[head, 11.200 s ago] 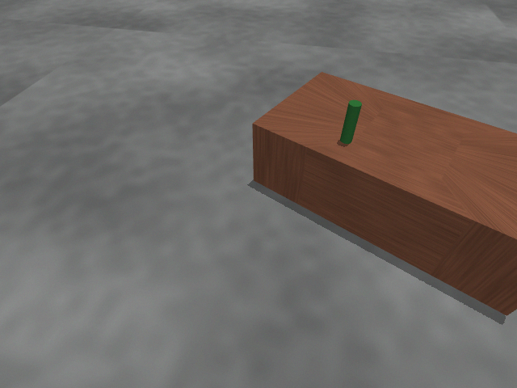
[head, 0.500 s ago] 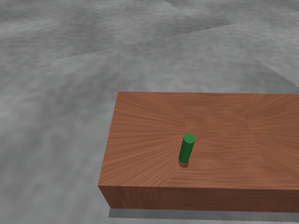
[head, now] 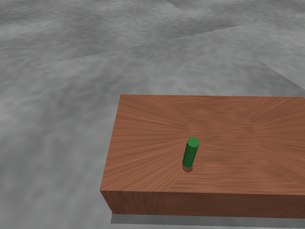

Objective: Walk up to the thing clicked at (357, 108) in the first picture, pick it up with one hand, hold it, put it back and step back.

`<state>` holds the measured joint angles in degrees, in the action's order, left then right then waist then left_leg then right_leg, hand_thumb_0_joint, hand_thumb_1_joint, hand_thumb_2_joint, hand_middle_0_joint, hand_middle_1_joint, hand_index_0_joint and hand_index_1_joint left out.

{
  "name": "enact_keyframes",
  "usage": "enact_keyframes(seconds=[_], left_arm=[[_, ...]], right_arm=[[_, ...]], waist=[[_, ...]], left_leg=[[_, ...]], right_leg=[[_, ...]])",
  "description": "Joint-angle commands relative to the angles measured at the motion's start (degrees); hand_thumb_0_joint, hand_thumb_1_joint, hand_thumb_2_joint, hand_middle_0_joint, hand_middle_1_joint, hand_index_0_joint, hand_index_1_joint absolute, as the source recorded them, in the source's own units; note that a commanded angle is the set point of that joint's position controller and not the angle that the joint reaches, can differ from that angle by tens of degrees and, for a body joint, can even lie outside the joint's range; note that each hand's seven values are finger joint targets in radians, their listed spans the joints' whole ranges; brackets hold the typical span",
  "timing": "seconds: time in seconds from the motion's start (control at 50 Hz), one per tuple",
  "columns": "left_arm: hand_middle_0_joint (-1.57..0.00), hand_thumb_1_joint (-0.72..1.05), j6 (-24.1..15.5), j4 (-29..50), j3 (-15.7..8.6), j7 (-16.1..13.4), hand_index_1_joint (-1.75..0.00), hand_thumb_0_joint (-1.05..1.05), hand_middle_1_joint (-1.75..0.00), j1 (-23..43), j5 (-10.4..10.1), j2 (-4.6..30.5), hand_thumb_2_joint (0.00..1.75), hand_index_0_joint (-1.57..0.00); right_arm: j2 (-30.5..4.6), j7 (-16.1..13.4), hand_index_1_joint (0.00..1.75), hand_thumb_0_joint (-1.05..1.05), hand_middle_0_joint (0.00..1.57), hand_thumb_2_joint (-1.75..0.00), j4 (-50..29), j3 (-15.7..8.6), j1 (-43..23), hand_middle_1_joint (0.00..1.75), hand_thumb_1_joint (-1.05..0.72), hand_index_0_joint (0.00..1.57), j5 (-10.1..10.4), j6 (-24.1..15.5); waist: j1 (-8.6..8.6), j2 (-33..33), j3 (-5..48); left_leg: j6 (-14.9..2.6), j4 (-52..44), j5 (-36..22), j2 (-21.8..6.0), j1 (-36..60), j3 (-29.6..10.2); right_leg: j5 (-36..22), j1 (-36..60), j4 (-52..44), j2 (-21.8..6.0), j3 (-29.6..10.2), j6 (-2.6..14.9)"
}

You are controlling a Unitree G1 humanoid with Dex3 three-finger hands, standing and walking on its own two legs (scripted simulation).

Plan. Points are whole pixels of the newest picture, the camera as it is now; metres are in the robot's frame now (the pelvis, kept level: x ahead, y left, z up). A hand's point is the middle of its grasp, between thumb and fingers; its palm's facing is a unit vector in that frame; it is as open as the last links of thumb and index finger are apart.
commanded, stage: stand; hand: right
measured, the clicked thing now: (190, 153) +0.52 -0.16 -0.30
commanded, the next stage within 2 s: go down in 0.78 s
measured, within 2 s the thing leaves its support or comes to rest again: neither
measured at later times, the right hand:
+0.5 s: hand out of the picture +0.08 -0.25 -0.16, palm faces -0.04 +0.94 -0.34, open 7.4 cm
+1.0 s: hand out of the picture +0.11 -0.24 -0.16, palm faces +0.05 +0.95 -0.32, open 8.3 cm
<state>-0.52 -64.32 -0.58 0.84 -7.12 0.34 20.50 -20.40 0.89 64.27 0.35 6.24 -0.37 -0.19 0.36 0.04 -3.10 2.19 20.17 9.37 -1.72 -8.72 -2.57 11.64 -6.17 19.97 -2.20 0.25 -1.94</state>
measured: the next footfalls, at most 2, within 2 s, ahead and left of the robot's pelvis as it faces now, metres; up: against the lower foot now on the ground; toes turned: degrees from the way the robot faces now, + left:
none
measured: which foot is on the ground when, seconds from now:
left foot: down 0.00-1.00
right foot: down 0.00-1.00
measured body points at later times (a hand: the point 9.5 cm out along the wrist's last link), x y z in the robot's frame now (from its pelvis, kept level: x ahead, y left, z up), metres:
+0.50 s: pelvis +0.01 +0.00 +0.00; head +0.02 +0.00 +0.45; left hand +0.07 +0.31 -0.13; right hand +0.08 -0.30 -0.13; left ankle +0.02 +0.14 -0.75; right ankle -0.01 -0.14 -0.75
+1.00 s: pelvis -0.01 +0.00 -0.01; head +0.03 +0.00 +0.44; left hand +0.08 +0.29 -0.13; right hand +0.11 -0.29 -0.13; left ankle +0.02 +0.14 -0.75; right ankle -0.01 -0.14 -0.75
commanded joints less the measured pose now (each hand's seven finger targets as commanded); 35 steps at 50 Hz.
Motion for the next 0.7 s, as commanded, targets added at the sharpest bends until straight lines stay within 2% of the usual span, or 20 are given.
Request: enact_keyframes(seconds=[0.0,0.06,0.12,0.14,0.22,0.26,0.3,0.46,0.68], left_arm=[[-0.20,0.90,-1.0,3.2,-2.1,-1.0,-0.30,0.00,-0.30,1.7,0.3,12.6,0.90,-0.20],[-0.20,0.90,-1.2,3.5,-2.2,-1.1,-0.30,0.00,-0.30,2.0,0.1,12.8,0.90,-0.20],[-0.20,0.90,-1.1,3.2,-2.1,-1.1,-0.30,0.00,-0.30,1.8,0.1,12.4,0.90,-0.20],[-0.20,0.90,-1.0,3.2,-2.0,-1.1,-0.30,0.00,-0.30,1.6,0.1,12.4,0.90,-0.20],[-0.20,0.90,-1.0,3.1,-2.1,-1.1,-0.30,0.00,-0.30,1.7,0.1,12.9,0.90,-0.20],[-0.20,0.90,-0.9,2.9,-2.1,-1.2,-0.30,0.00,-0.30,1.4,0.1,12.6,0.90,-0.20],[-0.20,0.90,-0.9,3.1,-2.1,-1.1,-0.30,0.00,-0.30,1.4,0.2,12.6,0.90,-0.20],[-0.20,0.90,-1.0,3.3,-2.1,-1.2,-0.30,0.00,-0.30,1.5,0.2,12.6,0.90,-0.20],[-0.20,0.90,-0.9,3.4,-2.1,-1.2,-0.30,0.00,-0.30,1.5,0.2,12.7,0.90,-0.20]], right_arm=[[-12.4,-0.9,0.30,0.00,0.20,-0.90,-3.2,-2.4,-2.1,0.30,-0.90,0.20,-0.1,-1.3],[-12.4,-1.0,0.30,0.00,0.20,-0.90,-3.4,-2.4,-2.1,0.30,-0.90,0.20,-0.1,-1.4],[-12.6,-1.1,0.30,0.00,0.20,-0.90,-3.1,-2.4,-2.1,0.30,-0.90,0.20,0.0,-1.4],[-12.5,-1.1,0.30,0.00,0.20,-0.90,-3.0,-2.4,-1.7,0.30,-0.90,0.20,-0.1,-1.4],[-12.3,-1.0,0.30,0.00,0.20,-0.90,-3.0,-2.3,-1.7,0.30,-0.90,0.20,-0.1,-1.2],[-12.4,-1.1,0.30,0.00,0.20,-0.90,-3.0,-2.4,-1.7,0.30,-0.90,0.20,-0.1,-1.1],[-12.5,-1.0,0.30,0.00,0.20,-0.90,-3.0,-2.3,-1.4,0.30,-0.90,0.20,-0.1,-1.2],[-12.5,-1.2,0.30,0.00,0.20,-0.90,-3.2,-2.4,-1.4,0.30,-0.90,0.20,0.0,-1.4],[-12.6,-1.1,0.30,0.00,0.20,-0.90,-3.4,-2.6,-1.9,0.30,-0.90,0.20,0.0,-1.3]], waist=[[-0.25,0.2,3.9],[-0.27,0.2,5.6],[-0.29,0.5,4.8],[-0.29,0.4,4.3],[-0.34,-0.1,4.0],[-0.33,0.5,3.7],[-0.31,0.5,3.8],[-0.21,0.2,5.1],[-0.30,0.5,4.4]], left_leg=[[-3.00,-3.5,-5.0,-5.3,1.4,-3.4],[-3.15,-2.4,-8.3,-5.3,2.1,-2.9],[-2.98,-2.5,-8.7,-5.5,2.4,-3.2],[-3.04,-2.7,-6.8,-5.2,1.6,-2.8],[-2.95,-2.9,-6.9,-5.1,1.4,-2.9],[-2.96,-3.2,-4.8,-4.9,0.8,-3.0],[-3.06,-3.3,-4.8,-5.0,0.8,-2.9],[-3.18,-2.2,-10.8,-5.6,2.4,-2.9],[-2.98,-2.8,-7.5,-5.3,2.0,-2.8]], right_leg=[[-3.6,-1.1,-4.0,-5.2,-3.5,3.04],[-7.3,0.1,-3.6,-5.6,-3.9,2.91],[-6.8,-0.2,-3.5,-5.3,-3.5,2.88],[-5.8,-0.6,-4.0,-5.3,-3.5,2.83],[-5.9,-0.4,-3.8,-5.3,-3.6,2.91],[-3.9,-0.3,-4.2,-5.2,-3.5,2.82],[-4.5,-0.1,-4.1,-5.3,-3.7,2.95],[-9.1,0.9,-3.1,-5.5,-3.2,2.79],[-6.0,0.2,-3.8,-5.4,-3.3,2.77]])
